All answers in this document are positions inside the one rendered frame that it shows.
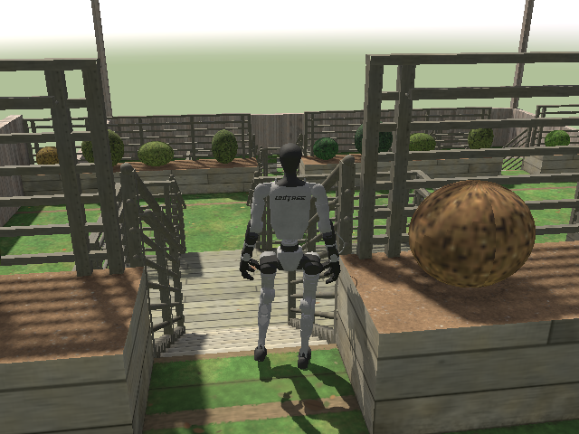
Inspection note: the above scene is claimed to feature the left robot hand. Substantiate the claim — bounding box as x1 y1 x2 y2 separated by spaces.
239 258 261 280

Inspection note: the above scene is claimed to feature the right robot forearm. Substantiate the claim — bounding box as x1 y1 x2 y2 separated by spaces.
322 220 339 262

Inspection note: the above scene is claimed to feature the robot left shin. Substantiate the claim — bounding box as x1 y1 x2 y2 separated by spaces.
257 288 271 351

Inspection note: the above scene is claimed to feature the left robot forearm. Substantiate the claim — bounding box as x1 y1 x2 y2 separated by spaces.
241 220 259 261

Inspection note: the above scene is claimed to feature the robot right upper arm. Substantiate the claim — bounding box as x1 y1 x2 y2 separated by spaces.
309 183 332 233

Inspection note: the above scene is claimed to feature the robot left upper arm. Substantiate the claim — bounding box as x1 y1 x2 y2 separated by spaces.
250 182 271 233

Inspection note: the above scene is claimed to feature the right robot thigh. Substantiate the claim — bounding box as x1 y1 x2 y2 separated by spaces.
299 251 321 315

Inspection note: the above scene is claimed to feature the right robot hand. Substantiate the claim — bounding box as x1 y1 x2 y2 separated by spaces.
319 259 341 284

